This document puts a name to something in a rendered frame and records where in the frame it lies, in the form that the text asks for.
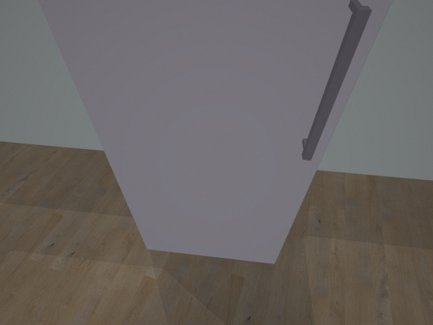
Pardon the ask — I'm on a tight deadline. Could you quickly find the fridge door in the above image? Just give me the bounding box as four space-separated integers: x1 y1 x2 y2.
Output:
38 0 392 264

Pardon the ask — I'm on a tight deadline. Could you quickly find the handle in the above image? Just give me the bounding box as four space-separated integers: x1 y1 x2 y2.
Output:
302 0 372 160

